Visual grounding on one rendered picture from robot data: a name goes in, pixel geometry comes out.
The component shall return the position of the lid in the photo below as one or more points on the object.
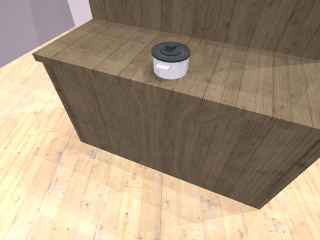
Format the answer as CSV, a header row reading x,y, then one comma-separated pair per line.
x,y
161,53

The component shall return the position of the knob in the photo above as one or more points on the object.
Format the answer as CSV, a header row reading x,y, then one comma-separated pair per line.
x,y
171,45

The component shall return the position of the pot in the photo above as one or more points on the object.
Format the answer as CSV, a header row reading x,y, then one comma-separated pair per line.
x,y
170,71

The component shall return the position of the table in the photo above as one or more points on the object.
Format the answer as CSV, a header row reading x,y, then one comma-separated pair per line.
x,y
243,122

